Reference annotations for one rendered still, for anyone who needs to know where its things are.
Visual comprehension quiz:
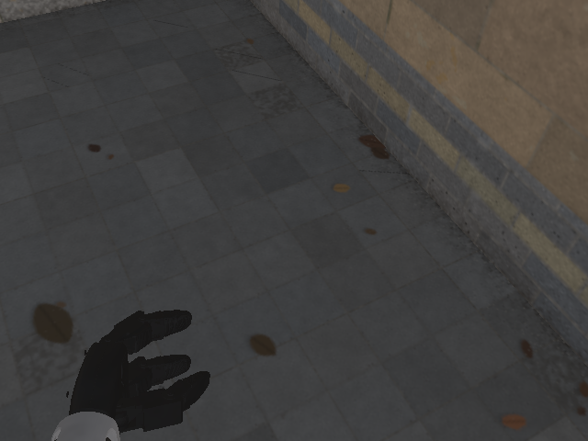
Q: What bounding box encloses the robot left forearm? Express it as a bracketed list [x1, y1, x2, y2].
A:
[51, 412, 120, 441]

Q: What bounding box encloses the robot left hand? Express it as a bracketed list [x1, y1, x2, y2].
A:
[66, 310, 210, 434]

